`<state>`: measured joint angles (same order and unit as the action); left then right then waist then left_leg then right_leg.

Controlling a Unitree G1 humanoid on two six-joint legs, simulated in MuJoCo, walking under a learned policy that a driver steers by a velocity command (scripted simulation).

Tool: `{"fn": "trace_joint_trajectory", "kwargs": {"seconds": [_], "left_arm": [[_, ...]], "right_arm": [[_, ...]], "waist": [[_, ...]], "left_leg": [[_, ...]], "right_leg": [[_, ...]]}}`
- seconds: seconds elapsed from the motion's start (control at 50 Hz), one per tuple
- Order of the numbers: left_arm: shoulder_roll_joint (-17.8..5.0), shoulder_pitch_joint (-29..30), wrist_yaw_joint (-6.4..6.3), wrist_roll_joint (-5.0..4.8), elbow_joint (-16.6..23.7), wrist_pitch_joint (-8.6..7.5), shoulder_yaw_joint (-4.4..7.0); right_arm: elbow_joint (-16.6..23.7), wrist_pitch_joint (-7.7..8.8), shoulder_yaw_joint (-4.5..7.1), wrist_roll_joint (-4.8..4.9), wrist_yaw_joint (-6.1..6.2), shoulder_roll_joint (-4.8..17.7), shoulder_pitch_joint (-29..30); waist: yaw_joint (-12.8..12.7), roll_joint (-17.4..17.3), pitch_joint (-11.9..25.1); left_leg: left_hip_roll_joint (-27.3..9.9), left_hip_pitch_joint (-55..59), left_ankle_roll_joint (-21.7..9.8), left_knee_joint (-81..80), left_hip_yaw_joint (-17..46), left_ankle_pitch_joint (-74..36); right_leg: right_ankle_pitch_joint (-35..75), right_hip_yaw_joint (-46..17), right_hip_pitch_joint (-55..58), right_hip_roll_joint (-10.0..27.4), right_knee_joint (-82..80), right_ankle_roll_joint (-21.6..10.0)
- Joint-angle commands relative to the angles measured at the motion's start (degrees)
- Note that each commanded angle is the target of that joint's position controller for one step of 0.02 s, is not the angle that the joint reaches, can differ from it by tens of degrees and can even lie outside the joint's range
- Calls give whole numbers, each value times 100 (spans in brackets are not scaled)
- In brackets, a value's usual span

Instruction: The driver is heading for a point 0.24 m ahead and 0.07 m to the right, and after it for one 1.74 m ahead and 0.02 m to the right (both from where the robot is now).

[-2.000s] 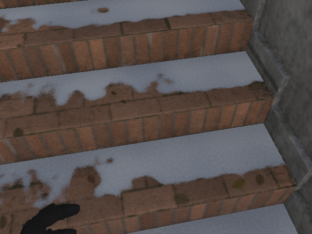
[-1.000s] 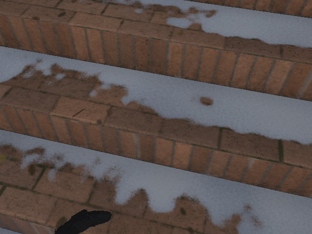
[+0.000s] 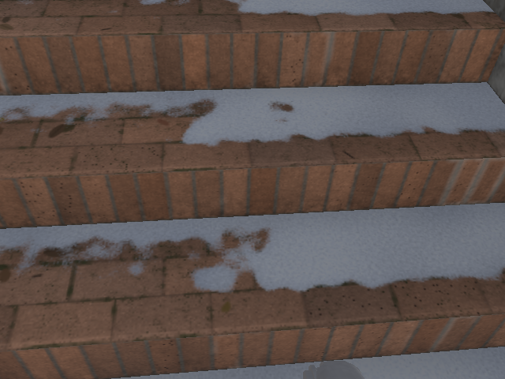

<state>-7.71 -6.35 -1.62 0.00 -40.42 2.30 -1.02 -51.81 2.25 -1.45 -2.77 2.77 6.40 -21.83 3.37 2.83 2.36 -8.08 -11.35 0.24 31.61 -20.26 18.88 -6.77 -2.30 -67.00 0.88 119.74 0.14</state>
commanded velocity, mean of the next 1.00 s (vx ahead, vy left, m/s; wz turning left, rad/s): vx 0.07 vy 0.00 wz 0.07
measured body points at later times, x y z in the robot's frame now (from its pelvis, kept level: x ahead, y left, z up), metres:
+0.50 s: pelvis +0.19 -0.12 +0.12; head +0.19 -0.16 +0.57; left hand +0.32 +0.10 +0.01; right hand +0.28 -0.38 -0.01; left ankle +0.16 +0.05 -0.40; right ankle +0.27 -0.22 -0.57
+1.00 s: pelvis +0.26 -0.09 +0.15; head +0.26 -0.07 +0.60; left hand +0.41 +0.19 +0.05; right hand +0.42 -0.34 +0.06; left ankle +0.27 -0.01 -0.57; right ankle +0.25 -0.22 -0.51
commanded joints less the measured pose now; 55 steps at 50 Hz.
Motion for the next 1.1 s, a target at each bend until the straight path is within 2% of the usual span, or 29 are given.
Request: {"fn": "trace_joint_trajectory", "kwargs": {"seconds": [0.02,0.06,0.1,0.12,0.16,0.18,0.2,0.22,0.26,0.28,0.3,0.32,0.34,0.38,0.44,0.52,0.56,0.6,0.66,0.72,0.78,0.88,0.92,0.94,0.96,0.98,1.0,1.04,1.1], "left_arm": [[-150,1132,33,-70,792,-78,54],[230,1379,49,-54,1037,-109,-76],[243,1378,61,-118,1230,-72,-99],[286,1617,96,-155,1484,-93,-184],[178,1772,233,-91,1590,-153,-195],[340,1715,334,-170,1648,-124,-280],[68,1544,364,-203,1560,-76,-150],[-230,974,435,-196,1333,-144,10],[-1211,-847,422,-182,749,-302,487],[-2125,-1323,349,-36,719,-317,726],[-2196,-964,185,255,819,-237,679],[-1717,-933,239,330,617,-254,457],[-1302,-996,318,173,292,-301,382],[-509,-423,376,27,-171,-482,180],[-500,-400,305,159,-567,-668,171],[-346,-315,106,210,-556,-577,77],[-584,-303,-64,284,-401,-434,108],[-698,-171,-203,352,-194,-447,95],[-851,-258,-328,369,-15,-460,99],[-1070,-278,-458,98,112,-308,262],[-1269,-136,-431,72,356,-185,452],[-1245,-47,-102,-86,162,-117,507],[-1038,-469,-12,-120,-103,-34,489],[-865,-129,21,92,262,-117,420],[-838,308,3,31,451,-192,406],[-920,484,80,-98,445,-254,435],[-790,609,130,-35,456,-280,408],[-805,445,82,73,446,-242,382],[-774,-96,14,25,186,-200,389]], "right_arm": [[40,12,284,69,123,837,-750],[57,-3,364,36,208,967,-703],[149,-60,444,19,257,1059,-372],[151,-191,485,142,315,1095,-288],[249,-302,563,172,444,1219,-117],[305,-411,732,312,428,1747,-36],[348,-471,790,365,390,1887,-164],[197,-440,821,450,245,2095,-254],[249,-202,676,403,76,1997,-150],[662,-10,467,287,-31,1409,-375],[398,189,439,315,-258,1398,-408],[63,197,519,647,-434,1158,-577],[161,113,464,707,-391,813,-334],[732,-51,397,486,-131,652,705],[775,-96,322,380,-101,509,451],[855,-293,275,295,24,590,292],[1014,-398,287,204,154,680,584],[1074,-436,381,96,146,952,687],[1064,-545,419,90,113,912,550],[1479,-600,356,163,86,689,1011],[1689,-616,242,198,-53,463,1351],[1644,-670,492,330,-211,860,690],[1613,-522,703,252,-239,1344,369],[1767,-454,870,194,-210,2067,44],[1925,-308,782,28,-260,1897,-146],[1965,-216,738,52,-234,1705,91],[2104,-237,659,114,-166,1507,503],[2303,-274,490,301,-68,1113,1083],[2400,-287,290,64,36,783,1205]], "waist": [[256,-659,-757],[229,-708,-915],[34,-690,-960],[-96,-761,-975],[-114,-734,-904],[-272,-1190,-806],[-262,-1056,-652],[-519,-1222,-255],[-1370,-1422,954],[-1240,685,1773],[-922,1289,3205],[-794,620,3324],[-692,303,2699],[-423,189,638],[-197,178,148],[51,314,-52],[-17,429,-117],[-112,500,156],[-273,274,211],[-366,127,-130],[-522,125,80],[-341,207,34],[-322,-725,-38],[-310,-2247,-26],[2,-1988,600],[21,-1314,610],[-109,-672,470],[-348,-497,390],[-433,-680,467]], "left_leg": [[-1897,1983,-815,-1683,1781,-130],[-2023,1967,-839,-1692,1456,-844],[-2000,1580,-767,-1689,1095,-1292],[-1733,1329,-631,-2032,864,-940],[-1447,977,-565,-2246,427,-1038],[-1360,382,-712,-2855,234,-1561],[-1411,464,-765,-2678,251,-2338],[-1426,703,-911,-2210,119,-5014],[-802,676,-611,143,99,-8694],[120,-1709,148,2675,428,-5119],[972,-1411,346,4999,1999,-11],[958,-1764,319,6285,3000,224],[838,-2227,177,6440,2852,-25],[498,-2878,-218,6264,2740,-582],[744,-3122,-564,7069,3151,-1194],[867,-3961,-286,6875,3027,-1709],[870,-3761,97,6059,2588,-1711],[733,-3662,320,6027,2335,-1724],[689,-3656,468,6844,2127,-1372],[411,-4350,429,5806,2222,-934],[177,-3239,360,3507,1770,-227],[504,-1442,-302,645,1214,-158],[550,-484,-641,-620,1928,-1580],[-588,692,-1347,-513,3960,-4194],[-1096,805,-2179,-855,5246,-3193],[-1169,789,-2232,-1051,5102,-2326],[-950,784,-1901,-939,4705,-1633],[-790,289,-1586,-898,4270,-1432],[-441,-216,-1459,-895,3468,-1877]], "right_leg": [[-695,-453,-2402,442,29,63],[-987,-295,-2593,586,177,85],[-950,-166,-2230,758,-112,121],[-1155,128,-2054,978,-979,132],[-689,341,-836,1182,-2650,65],[-2073,745,697,1065,-3991,-121],[-2159,907,1538,872,-4598,-225],[-2191,1580,2388,318,-4555,-473],[-489,874,4784,-550,-6144,-1129],[132,-2386,6797,995,-7590,-2048],[-516,-4393,6870,1585,-9334,-2348],[-1520,-3749,6629,1840,-9496,-1908],[-2633,-3059,6069,1770,-9234,-1469],[-2648,-1702,4220,1424,-8626,-785],[-2036,-1616,3779,1648,-9162,-710],[-1359,-258,3858,1526,-9400,-469],[-830,475,3847,1404,-9793,-661],[-354,485,4109,1681,-10181,-987],[-454,307,4468,2074,-10176,-1324],[-1296,364,5262,2034,-10184,-1142],[-1263,823,5375,2006,-10286,-1054],[-528,1172,5522,2114,-9590,-971],[-684,1624,5043,1405,-7744,-456],[-2726,1746,2994,587,-5939,192],[-3006,589,2346,142,-4662,501],[-2780,179,1991,225,-3982,552],[-2288,-120,1754,377,-4114,518],[-1712,-289,1972,453,-4202,562],[-949,7,2800,321,-4204,619]]}}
